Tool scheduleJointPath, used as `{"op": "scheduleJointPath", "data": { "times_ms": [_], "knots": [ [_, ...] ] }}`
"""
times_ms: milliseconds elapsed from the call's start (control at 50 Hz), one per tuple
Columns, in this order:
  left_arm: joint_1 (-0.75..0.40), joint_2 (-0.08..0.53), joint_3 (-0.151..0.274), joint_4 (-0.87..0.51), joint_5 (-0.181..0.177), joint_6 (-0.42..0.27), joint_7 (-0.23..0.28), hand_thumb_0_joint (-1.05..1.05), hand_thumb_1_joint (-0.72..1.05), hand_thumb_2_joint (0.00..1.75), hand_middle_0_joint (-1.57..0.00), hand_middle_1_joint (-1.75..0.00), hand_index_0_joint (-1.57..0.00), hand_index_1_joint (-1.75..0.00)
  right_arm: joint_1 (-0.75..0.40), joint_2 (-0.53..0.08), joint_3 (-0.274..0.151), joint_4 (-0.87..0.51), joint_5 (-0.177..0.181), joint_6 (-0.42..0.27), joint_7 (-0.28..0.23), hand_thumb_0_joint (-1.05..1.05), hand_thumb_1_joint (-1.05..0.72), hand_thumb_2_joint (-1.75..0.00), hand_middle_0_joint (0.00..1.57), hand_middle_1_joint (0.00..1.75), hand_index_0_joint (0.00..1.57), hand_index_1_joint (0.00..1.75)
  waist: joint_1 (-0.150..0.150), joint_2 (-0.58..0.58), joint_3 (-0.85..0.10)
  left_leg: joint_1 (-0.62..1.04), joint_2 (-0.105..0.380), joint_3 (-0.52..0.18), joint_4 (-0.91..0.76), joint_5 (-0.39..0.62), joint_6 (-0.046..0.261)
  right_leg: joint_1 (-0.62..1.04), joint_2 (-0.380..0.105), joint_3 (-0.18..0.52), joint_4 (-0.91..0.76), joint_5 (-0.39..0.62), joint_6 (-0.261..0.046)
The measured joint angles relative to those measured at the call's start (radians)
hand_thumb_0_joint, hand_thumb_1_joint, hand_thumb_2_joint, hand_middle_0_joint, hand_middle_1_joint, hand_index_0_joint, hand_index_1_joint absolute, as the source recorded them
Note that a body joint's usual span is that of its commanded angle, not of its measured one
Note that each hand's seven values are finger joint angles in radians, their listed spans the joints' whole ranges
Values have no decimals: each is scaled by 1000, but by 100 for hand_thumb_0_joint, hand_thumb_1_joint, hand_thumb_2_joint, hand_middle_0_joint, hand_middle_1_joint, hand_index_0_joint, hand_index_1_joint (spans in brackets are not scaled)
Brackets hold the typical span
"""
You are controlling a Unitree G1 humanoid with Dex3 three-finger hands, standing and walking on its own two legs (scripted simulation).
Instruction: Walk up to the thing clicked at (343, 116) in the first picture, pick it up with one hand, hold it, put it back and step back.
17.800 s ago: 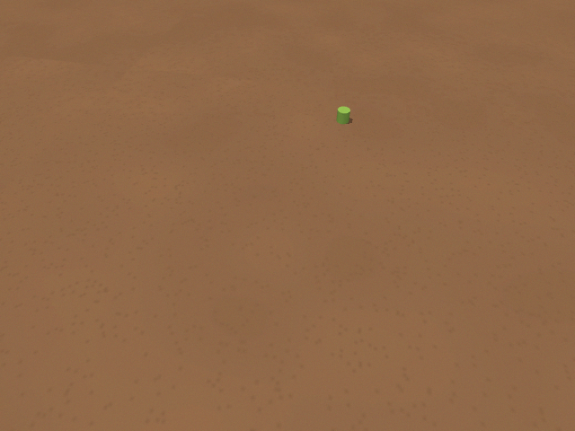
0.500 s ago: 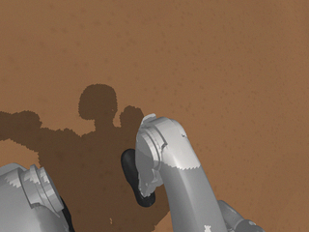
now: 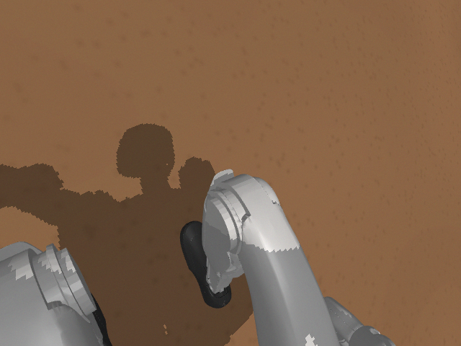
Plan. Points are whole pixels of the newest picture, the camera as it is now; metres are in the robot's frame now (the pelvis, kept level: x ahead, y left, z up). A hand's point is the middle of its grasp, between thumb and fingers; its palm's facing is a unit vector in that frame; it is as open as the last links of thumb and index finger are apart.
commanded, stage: settle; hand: left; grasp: from above
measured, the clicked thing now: out of the picture +0.47 +0.36 -0.27
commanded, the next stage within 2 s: lift in 0.76 s
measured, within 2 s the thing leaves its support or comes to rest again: leaves its support in 0.10 s
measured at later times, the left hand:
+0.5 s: hand out of the picture +0.46 +0.37 -0.16, palm faces -0.43 -0.12 -0.89, open 10.4 cm
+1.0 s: hand out of the picture +0.45 +0.37 -0.10, palm faces -0.45 -0.12 -0.89, open 10.4 cm
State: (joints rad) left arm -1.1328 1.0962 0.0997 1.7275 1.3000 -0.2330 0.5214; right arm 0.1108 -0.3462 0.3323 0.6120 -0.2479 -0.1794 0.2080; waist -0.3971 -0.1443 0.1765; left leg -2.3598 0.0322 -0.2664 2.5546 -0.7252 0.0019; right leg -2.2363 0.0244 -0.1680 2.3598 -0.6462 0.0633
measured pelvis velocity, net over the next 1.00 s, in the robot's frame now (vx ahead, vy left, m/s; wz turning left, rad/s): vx -0.01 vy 0.00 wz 0.10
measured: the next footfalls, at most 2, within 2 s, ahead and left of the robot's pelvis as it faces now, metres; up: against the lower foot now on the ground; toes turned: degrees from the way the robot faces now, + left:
none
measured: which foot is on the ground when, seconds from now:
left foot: down 0.00-1.00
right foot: down 0.00-1.00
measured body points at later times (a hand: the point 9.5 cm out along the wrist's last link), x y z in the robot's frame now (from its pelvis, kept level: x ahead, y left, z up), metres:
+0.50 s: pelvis +0.00 +0.00 +0.01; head +0.25 +0.12 +0.37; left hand +0.48 +0.37 -0.11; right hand +0.09 -0.27 -0.06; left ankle +0.06 +0.13 -0.27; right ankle +0.12 -0.12 -0.27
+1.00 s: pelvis -0.01 +0.00 +0.04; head +0.23 +0.10 +0.41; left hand +0.47 +0.37 -0.05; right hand +0.06 -0.27 -0.05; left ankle +0.06 +0.13 -0.27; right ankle +0.12 -0.12 -0.27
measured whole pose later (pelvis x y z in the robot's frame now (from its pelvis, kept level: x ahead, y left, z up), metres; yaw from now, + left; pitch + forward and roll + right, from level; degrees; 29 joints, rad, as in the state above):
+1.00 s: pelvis -0.01 +0.00 +0.04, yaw +6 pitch +34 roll -11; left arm -1.04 0.87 0.07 1.31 1.22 -0.17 0.15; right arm 0.21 -0.31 0.13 0.62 -0.11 0.03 0.13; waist -0.28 0.00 -0.02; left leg -2.33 0.01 -0.16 2.37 -0.65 0.01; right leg -2.22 -0.02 -0.10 2.25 -0.63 0.04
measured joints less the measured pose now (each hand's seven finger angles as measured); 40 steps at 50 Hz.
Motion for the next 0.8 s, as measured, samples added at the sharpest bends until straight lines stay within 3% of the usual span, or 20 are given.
{"op": "scheduleJointPath", "data": {
  "times_ms": [200, 400, 520, 800],
  "knots": [
    [54, -46, 50, -128, -1, 30, -55, 1, -15, 87, -49, -97, -51, -96, 40, -3, -52, 4, 13, 22, 4, 0, -92, -90, 20, 30, 20, 29, 22, 28, -47, -16, -8, 4, -9, -1, -5, -13, -9, 1, -3, -11, -12],
    [96, -147, 3, -281, -53, 68, -173, 1, -14, 85, -49, -96, -53, -94, 50, 5, -135, 18, 62, 73, 15, 0, -92, -90, 20, 30, 20, 29, 76, 89, -125, -18, -14, 42, -52, 9, 0, -21, -25, 28, -18, -21, -13],
    [102, -193, -17, -330, -63, 64, -244, 1, -14, 85, -50, -95, -53, -93, 45, 14, -164, 5, 92, 112, 2, 0, -92, -90, 20, 30, 20, 29, 102, 113, -151, -5, -17, 65, -83, 25, 0, -15, -33, 45, -32, -16, -17],
    [74, -204, -33, -356, -58, 43, -319, 1, -15, 85, -50, -95, -54, -93, 53, 29, -183, 7, 115, 181, -62, 0, -92, -90, 20, 30, 20, 29, 110, 131, -173, 21, -16, 92, -142, 59, 4, 2, -39, 63, -73, 9, -20]
  ]
}}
